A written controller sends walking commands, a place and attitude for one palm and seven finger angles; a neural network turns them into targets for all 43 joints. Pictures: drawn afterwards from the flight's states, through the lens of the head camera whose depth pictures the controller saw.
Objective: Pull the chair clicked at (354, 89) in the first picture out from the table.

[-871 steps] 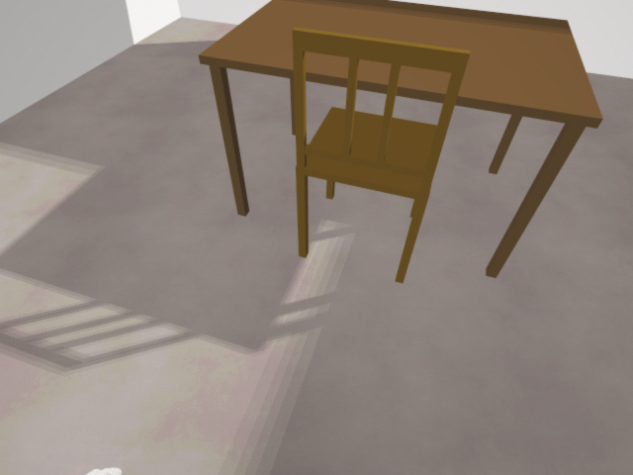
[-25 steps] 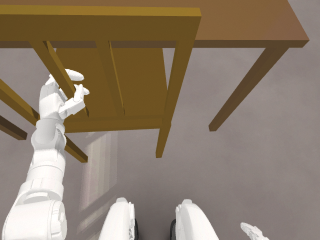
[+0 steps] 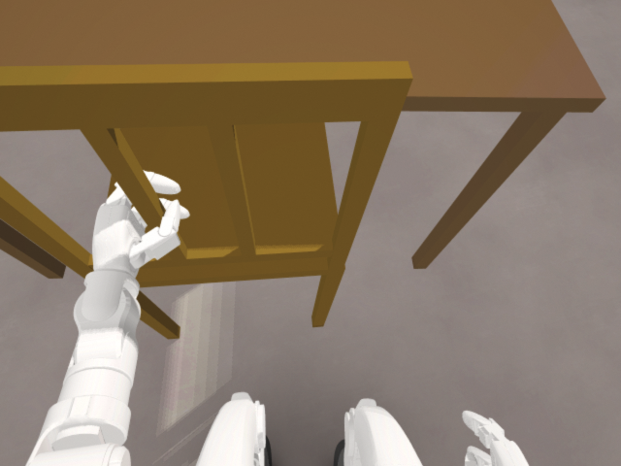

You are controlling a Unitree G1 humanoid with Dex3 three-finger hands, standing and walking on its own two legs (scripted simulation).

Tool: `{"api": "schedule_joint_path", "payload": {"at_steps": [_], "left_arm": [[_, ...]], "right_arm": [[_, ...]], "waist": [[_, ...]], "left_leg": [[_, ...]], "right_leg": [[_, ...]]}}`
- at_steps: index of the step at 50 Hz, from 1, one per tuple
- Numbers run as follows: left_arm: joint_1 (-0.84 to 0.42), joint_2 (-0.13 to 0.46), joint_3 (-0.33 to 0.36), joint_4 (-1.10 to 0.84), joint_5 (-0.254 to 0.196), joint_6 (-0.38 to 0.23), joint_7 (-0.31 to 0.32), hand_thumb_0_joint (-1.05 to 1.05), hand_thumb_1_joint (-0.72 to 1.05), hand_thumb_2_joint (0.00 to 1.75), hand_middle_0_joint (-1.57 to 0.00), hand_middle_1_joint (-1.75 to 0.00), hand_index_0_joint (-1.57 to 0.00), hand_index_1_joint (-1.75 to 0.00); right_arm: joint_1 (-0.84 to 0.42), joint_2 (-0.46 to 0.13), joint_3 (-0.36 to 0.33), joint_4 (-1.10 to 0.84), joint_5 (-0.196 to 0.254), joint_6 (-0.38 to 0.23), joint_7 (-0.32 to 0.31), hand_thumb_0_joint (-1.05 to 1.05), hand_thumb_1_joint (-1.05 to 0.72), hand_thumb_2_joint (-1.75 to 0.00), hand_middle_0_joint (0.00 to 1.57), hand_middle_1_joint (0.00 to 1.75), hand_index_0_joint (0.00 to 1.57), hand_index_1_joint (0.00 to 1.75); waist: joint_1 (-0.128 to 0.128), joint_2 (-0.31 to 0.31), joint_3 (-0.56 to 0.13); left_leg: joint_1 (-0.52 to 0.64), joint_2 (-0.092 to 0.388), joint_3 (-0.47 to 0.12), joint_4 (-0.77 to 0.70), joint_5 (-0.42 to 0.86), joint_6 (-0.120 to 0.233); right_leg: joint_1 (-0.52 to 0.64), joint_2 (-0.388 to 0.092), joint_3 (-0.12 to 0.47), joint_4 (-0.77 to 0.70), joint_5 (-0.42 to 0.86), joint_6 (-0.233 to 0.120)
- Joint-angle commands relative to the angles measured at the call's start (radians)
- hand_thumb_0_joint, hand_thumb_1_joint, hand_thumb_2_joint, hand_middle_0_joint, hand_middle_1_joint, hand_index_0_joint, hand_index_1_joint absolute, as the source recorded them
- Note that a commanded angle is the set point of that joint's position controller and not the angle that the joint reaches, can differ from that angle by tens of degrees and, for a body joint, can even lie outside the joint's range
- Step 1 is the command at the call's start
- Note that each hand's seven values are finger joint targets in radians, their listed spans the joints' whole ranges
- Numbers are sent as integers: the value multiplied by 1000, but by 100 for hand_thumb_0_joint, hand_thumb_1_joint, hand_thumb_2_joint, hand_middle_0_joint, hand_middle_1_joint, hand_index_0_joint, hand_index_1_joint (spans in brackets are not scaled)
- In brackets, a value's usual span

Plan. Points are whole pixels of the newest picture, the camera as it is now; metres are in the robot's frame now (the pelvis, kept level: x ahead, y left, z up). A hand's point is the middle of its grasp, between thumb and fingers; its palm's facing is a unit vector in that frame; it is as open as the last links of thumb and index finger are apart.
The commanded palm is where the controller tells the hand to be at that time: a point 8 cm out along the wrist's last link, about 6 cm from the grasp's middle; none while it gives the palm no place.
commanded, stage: step backward, pulling the chair out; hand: left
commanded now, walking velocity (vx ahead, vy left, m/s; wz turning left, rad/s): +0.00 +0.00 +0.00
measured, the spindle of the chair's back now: (149, 206) +0.42 +0.20 +0.04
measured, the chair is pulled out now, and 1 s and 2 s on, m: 0.04 0.16 0.24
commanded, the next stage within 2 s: none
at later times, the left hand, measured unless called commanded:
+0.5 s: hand (182, 248) +0.37 +0.16 +0.03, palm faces +0.07 -0.99 -0.14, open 5.4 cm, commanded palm +0.34 +0.21 +0.03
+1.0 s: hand (191, 331) +0.27 +0.13 +0.03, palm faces +0.06 -0.99 -0.15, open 5.4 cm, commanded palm +0.28 +0.19 +0.03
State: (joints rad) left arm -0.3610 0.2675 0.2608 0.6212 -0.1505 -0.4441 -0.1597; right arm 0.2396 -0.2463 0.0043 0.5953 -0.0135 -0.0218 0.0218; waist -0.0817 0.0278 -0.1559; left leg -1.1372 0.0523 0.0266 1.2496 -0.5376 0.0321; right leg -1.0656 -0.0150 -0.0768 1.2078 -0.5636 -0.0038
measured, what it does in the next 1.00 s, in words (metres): rises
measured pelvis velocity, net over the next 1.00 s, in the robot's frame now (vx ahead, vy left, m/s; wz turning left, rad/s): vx -0.07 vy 0.00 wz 0.02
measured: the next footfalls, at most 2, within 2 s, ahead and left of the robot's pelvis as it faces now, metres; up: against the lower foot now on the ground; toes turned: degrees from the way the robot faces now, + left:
left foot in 1.46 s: -0.11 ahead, +0.17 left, +0.00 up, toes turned +3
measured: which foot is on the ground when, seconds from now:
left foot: down 0.00-1.00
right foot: down 0.00-1.00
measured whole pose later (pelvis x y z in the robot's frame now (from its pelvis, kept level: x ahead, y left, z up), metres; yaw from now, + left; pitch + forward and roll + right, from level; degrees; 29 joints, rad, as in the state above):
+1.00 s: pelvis -0.07 +0.00 +0.10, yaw +1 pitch +2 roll -1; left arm -0.43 0.15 0.01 1.04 -0.09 -0.21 0.10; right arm 0.21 -0.28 0.01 0.75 0.07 0.00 -0.14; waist -0.04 0.03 0.12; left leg -0.45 0.02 0.05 0.58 -0.15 0.03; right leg -0.40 -0.02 -0.07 0.57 -0.20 0.00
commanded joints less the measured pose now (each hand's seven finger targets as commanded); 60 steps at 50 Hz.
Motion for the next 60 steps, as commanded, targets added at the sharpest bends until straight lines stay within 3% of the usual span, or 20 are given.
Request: {"api": "schedule_joint_path", "payload": {"at_steps": [1,3,4,5,6,8,10,12,17,25,36,39,43,45,48,51,53,55,58,60], "left_arm": [[-262,199,54,-191,-5,-80,-16,0,90,90,-50,-145,-50,-145],[-292,185,30,-246,-8,-78,-20,0,90,90,-50,-145,-50,-145],[-405,402,54,-342,117,49,106,0,90,90,-50,-145,-50,-145],[-466,379,14,-477,118,102,161,0,90,90,-50,-145,-50,-145],[-374,353,13,-406,131,160,201,0,90,90,-50,-145,-50,-145],[-237,228,-68,-209,138,256,242,0,90,90,-50,-145,-50,-145],[-284,194,-103,-42,138,290,264,0,90,90,-50,-145,-50,-145],[-363,187,-120,80,142,286,277,0,90,90,-50,-145,-50,-145],[-443,158,-163,202,147,243,264,0,90,90,-50,-145,-50,-145],[-356,137,-175,177,134,216,240,0,90,90,-50,-145,-50,-145],[-391,148,-201,178,113,201,260,0,90,90,-50,-145,-50,-145],[-421,178,-190,214,114,192,270,0,90,90,-50,-145,-50,-145],[-432,142,-229,232,111,182,281,0,90,90,-50,-145,-50,-145],[-427,141,-234,229,115,180,286,0,90,90,-50,-145,-50,-145],[-427,107,-253,223,110,169,284,0,90,90,-50,-145,-50,-145],[-444,84,-255,193,111,169,283,0,90,90,-50,-145,-50,-145],[-452,88,-245,185,114,167,281,0,90,90,-50,-145,-50,-145],[-436,105,-230,197,120,173,277,0,90,90,-50,-145,-50,-145],[-470,119,-231,200,121,177,269,0,90,90,-50,-145,-50,-145],[-444,160,-216,208,125,174,279,0,90,90,-50,-145,-50,-145]], "right_arm": [[83,-163,-61,-77,5,-34,-16,0,-90,-90,20,30,20,30],[80,-163,-61,-87,7,-38,-17,0,-90,-90,20,30,20,30],[128,-131,-44,-159,56,45,-42,0,-90,-90,20,30,20,30],[132,-122,-57,-185,67,61,-70,0,-90,-90,20,30,20,30],[114,-126,-58,-178,70,75,-90,0,-90,-90,20,30,20,30],[93,-119,-44,-145,71,103,-109,0,-90,-90,20,30,20,30],[87,-138,-31,-102,68,119,-126,0,-90,-90,20,30,20,30],[87,-149,-27,-65,64,124,-129,0,-90,-90,20,30,20,30],[100,-152,-38,-22,61,127,-132,0,-90,-90,20,30,20,30],[57,-151,-51,-25,61,122,-131,0,-90,-90,20,30,20,30],[1,-148,-48,1,79,71,-149,0,-90,-90,20,30,20,30],[6,-159,-53,27,84,42,-158,0,-90,-90,20,30,20,30],[-3,-144,-39,54,93,4,-162,0,-90,-90,20,30,20,30],[-1,-152,-37,65,89,-7,-166,0,-90,-90,20,30,20,30],[-24,-162,-33,52,86,-17,-172,0,-90,-90,20,30,20,30],[-50,-158,-26,39,70,-18,-169,0,-90,-90,20,30,20,30],[-39,-148,-26,48,59,-20,-168,0,-90,-90,20,30,20,30],[-25,-144,-26,55,56,-22,-166,0,-90,-90,20,30,20,30],[-50,-144,-31,43,62,-25,-167,0,-90,-90,20,30,20,30],[-23,-143,-39,38,70,-30,-166,0,-90,-90,20,30,20,30]], "waist": [[-5,53,-440],[-3,99,-479],[37,164,-676],[27,184,-701],[20,200,-644],[12,87,-461],[3,27,-287],[4,40,-214],[15,180,-247],[30,151,-279],[33,70,-177],[30,2,-131],[34,-80,-98],[34,-57,-98],[44,-7,-89],[56,175,-85],[58,155,-127],[54,133,-146],[56,86,-65],[49,-63,-26]], "left_leg": [[359,-34,-69,-110,436,-18],[417,-31,-78,-121,461,-23],[751,-22,-48,-309,459,-4],[825,-30,-48,-347,516,-2],[833,-23,-62,-371,579,-9],[737,5,-81,-432,522,-1],[695,42,-113,-508,534,7],[705,62,-126,-552,575,11],[905,105,-153,-610,870,3],[963,148,-183,-684,903,3],[882,105,-120,-723,467,-7],[911,64,-100,-687,336,-19],[966,13,-56,-622,212,-35],[970,18,-68,-658,257,-33],[921,90,-156,-789,267,0],[872,204,-314,-942,184,59],[959,223,-310,-875,401,79],[970,205,-257,-813,521,69],[742,149,-186,-799,220,32],[743,19,-114,-585,11,-28]], "right_leg": [[175,28,44,-115,411,-28],[165,26,39,-118,404,-30],[538,-46,109,-295,448,-44],[628,-41,113,-356,602,-36],[612,-45,107,-364,653,-35],[626,-57,95,-422,610,-19],[605,-60,71,-468,573,-4],[629,-74,83,-523,599,7],[679,-77,83,-578,674,0],[777,-68,94,-609,660,-13],[786,-130,152,-740,484,-25],[706,-168,189,-828,337,-37],[624,-236,220,-915,180,-53],[636,-220,192,-886,224,-45],[665,-119,127,-776,189,-12],[670,-34,87,-538,140,-11],[674,-36,98,-532,196,-13],[728,-41,105,-591,294,-10],[802,-90,158,-648,210,-39],[669,-231,359,-855,4,-110]]}}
